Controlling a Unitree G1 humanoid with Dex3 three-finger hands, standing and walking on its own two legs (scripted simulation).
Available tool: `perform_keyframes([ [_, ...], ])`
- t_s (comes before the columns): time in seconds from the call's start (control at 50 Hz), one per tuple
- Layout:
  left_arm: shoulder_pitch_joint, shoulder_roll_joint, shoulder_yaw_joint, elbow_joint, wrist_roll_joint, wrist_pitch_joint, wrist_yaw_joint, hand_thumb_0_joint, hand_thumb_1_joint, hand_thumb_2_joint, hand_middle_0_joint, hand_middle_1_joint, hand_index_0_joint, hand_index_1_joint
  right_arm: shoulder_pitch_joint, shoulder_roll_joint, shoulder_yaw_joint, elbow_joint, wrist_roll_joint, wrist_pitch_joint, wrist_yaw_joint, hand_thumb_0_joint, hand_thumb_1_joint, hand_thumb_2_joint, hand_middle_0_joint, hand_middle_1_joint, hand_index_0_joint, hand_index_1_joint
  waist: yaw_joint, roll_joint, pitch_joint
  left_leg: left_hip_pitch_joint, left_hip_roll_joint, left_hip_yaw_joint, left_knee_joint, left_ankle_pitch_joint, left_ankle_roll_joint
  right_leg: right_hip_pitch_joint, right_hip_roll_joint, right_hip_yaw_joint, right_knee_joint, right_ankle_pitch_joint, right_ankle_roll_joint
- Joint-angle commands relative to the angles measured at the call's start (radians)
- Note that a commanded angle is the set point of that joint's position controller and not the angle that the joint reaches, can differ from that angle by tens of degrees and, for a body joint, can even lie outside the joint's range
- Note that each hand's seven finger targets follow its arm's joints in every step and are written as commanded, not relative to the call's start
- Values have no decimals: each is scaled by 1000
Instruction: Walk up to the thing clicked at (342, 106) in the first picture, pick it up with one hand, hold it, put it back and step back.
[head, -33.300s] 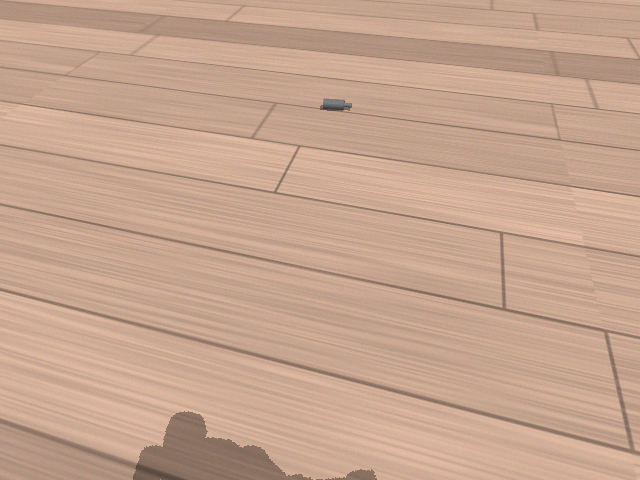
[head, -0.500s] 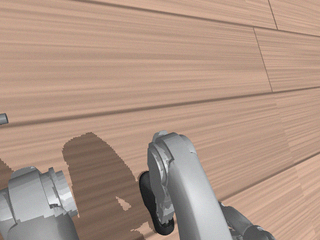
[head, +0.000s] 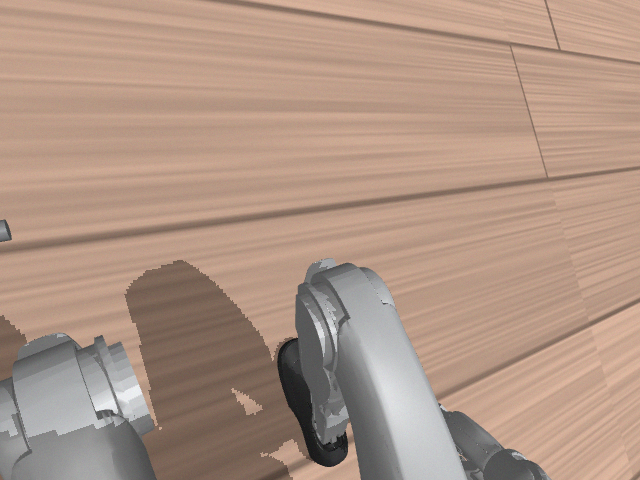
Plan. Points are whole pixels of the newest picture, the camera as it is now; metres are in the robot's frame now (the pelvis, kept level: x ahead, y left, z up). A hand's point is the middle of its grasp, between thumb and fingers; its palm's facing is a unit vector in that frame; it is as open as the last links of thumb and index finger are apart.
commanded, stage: open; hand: left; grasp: from above
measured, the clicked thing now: out of the picture +0.42 +0.34 -0.26
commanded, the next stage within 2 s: withdraw in 0.04 s
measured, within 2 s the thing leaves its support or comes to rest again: neither
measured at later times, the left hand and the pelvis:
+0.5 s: hand out of the picture +0.43 +0.38 -0.15, palm faces -0.21 -0.10 -0.97, open 13.9 cm; pelvis +0.00 +0.00 +0.01, yaw +1 degrees
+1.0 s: hand out of the picture +0.37 +0.36 -0.11, palm faces -0.53 -0.15 -0.84, open 13.9 cm; pelvis -0.02 -0.02 +0.06, yaw +7 degrees
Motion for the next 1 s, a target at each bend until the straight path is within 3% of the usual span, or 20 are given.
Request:
perform_keyframes([
  [0.0,-232,255,24,-129,-12,-14,37,0,-457,944,-109,-979,-116,-971,161,-331,-102,-3,2,6,-11,0,-894,-899,201,301,201,301,-28,531,-631,534,24,138,-278,221,18,288,25,-174,-169,280,-96],
  [0.12,-224,253,30,-121,2,-9,53,0,-492,982,-69,-1020,-76,-1012,159,-327,-104,4,-2,11,-14,0,-892,-898,201,301,201,301,-17,525,-654,528,27,143,-260,238,21,303,32,-160,-179,303,-94],
  [0.18,-228,236,17,-120,-1,2,53,0,-497,964,-71,-1022,-87,-1004,160,-338,-111,-1,-3,4,-8,0,-901,-897,201,300,201,300,-25,535,-616,527,20,146,-274,232,18,272,26,-172,-169,295,-94],
  [0.22,-233,268,53,-182,-6,7,64,0,-502,968,-68,-1022,-83,-1005,154,-336,-117,-5,2,-2,-7,0,-899,-897,201,300,201,300,7,587,-666,559,23,143,-288,242,10,275,27,-172,-161,292,-102],
  [0.24,-233,249,52,-223,-10,12,66,0,-500,965,-72,-1017,-86,-1000,160,-332,-124,-14,0,-6,-2,0,-900,-898,201,300,201,300,8,603,-697,595,23,146,-289,266,8,283,24,-175,-156,312,-101],
  [0.26,-223,275,87,-240,-15,20,77,0,-493,962,-70,-1018,-86,-999,161,-334,-130,-3,3,-7,1,0,-897,-896,201,300,201,300,22,619,-720,595,23,148,-290,256,8,283,23,-172,-153,305,-103],
  [0.3,-251,241,96,-359,-31,35,85,0,-496,963,-69,-1008,-83,-992,172,-325,-153,-7,12,-13,15,0,-897,-897,201,300,201,300,44,687,-792,643,20,155,-305,295,-3,271,19,-168,-141,333,-108],
  [0.32,-228,218,88,-334,-35,55,84,0,-502,966,-68,-1009,-81,-994,173,-314,-160,-5,18,-18,26,0,-898,-898,201,300,201,300,39,690,-781,646,22,162,-298,291,-2,256,16,-163,-139,336,-108],
  [0.38,-186,214,152,-499,-86,112,73,0,-493,960,-73,-995,-85,-981,184,-310,-214,-13,55,-6,36,0,-895,-897,201,300,200,300,122,757,-914,685,15,185,-339,331,-6,272,9,-140,-169,354,-115],
  [0.4,-171,155,109,-490,-105,139,54,0,-496,961,-72,-989,-82,-976,190,-296,-223,-10,66,-3,42,0,-895,-898,201,300,200,300,116,741,-907,677,16,196,-341,331,-2,269,10,-128,-181,357,-115],
  [0.42,-163,131,105,-544,-124,164,36,0,-491,961,-73,-987,-83,-974,187,-295,-243,-6,80,8,44,0,-893,-897,201,300,200,300,139,740,-935,683,13,202,-369,333,-2,264,7,-121,-201,354,-118],
  [0.44,-163,87,70,-534,-135,191,10,0,-489,961,-75,-980,-84,-969,197,-289,-257,0,101,18,44,0,-894,-897,200,300,200,300,133,722,-912,659,10,208,-388,316,0,243,4,-113,-212,339,-120],
  [0.46,-186,7,4,-517,-159,215,-29,0,-489,962,-80,-984,-88,-974,201,-276,-270,6,119,26,43,0,-895,-898,200,300,200,300,110,660,-873,616,11,207,-392,265,12,214,8,-104,-239,305,-119],
  [0.54,-233,-63,-82,-509,-214,274,-200,0,-498,976,-80,-1001,-85,-994,290,-281,-314,18,166,65,25,0,-900,-900,200,300,200,300,75,436,-773,513,3,211,-428,166,45,282,7,-66,-350,224,-109],
  [0.62,-250,-92,-128,-552,-246,258,-366,0,-527,1001,-79,-1015,-77,-1017,299,-262,-326,-6,207,108,-7,0,-905,-902,200,300,200,300,88,353,-782,537,-9,192,-505,139,51,344,-7,-55,-388,189,-117],
  [0.66,-227,-87,-132,-549,-259,240,-419,0,-512,992,-94,-997,-91,-1001,299,-252,-321,-21,218,126,-31,0,-904,-902,200,300,200,300,96,286,-752,512,-14,205,-511,121,60,373,-13,-38,-422,167,-115],
  [0.72,-208,-60,-109,-533,-258,201,-450,0,-522,1004,-89,-1002,-83,-1009,290,-231,-301,-43,224,144,-62,0,-903,-902,199,300,200,300,111,232,-728,478,-23,231,-503,139,65,417,-21,-20,-438,165,-114],
  [0.82,-207,10,-67,-484,-213,103,-424,0,-513,992,-98,-988,-93,-993,265,-214,-262,-56,212,163,-97,0,-903,-901,200,300,200,300,122,223,-702,453,-28,253,-483,134,65,408,-26,-10,-444,143,-114],
  [0.86,-243,24,-56,-493,-188,58,-395,0,-497,978,-104,-973,-101,-975,256,-214,-251,-51,203,165,-105,0,-900,-899,200,300,200,300,125,283,-721,482,-29,256,-479,137,59,375,-29,-16,-424,148,-116],
  [0.98,-355,34,-50,-427,-94,-23,-252,0,-498,973,-81,-998,-90,-987,275,-237,-230,-21,159,167,-102,0,-897,-895,200,300,200,300,69,424,-772,582,-18,236,-442,179,37,301,-25,-47,-350,187,-122],
])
